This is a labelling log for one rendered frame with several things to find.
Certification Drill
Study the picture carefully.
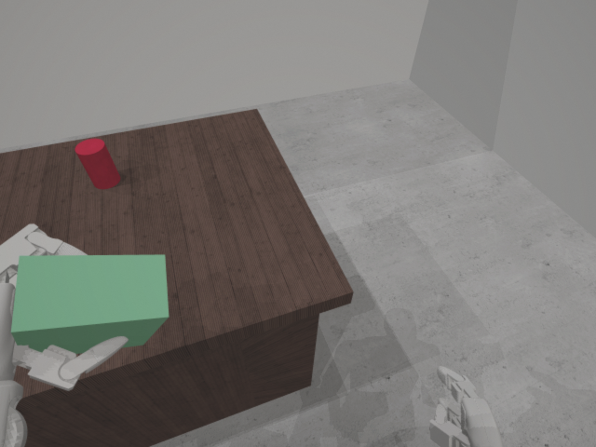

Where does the table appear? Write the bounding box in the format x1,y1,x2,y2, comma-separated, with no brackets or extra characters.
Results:
0,109,353,447

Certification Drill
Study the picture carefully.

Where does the sponge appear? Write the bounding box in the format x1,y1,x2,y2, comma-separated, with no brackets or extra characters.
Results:
11,254,169,354

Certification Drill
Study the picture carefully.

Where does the robot left hand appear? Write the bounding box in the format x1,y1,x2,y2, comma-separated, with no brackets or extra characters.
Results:
0,223,129,391

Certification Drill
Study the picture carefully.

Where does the left robot forearm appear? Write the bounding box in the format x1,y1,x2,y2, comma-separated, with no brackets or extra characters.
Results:
0,380,28,447

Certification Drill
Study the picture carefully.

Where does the robot right hand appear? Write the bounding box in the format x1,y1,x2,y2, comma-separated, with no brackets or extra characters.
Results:
430,366,504,447

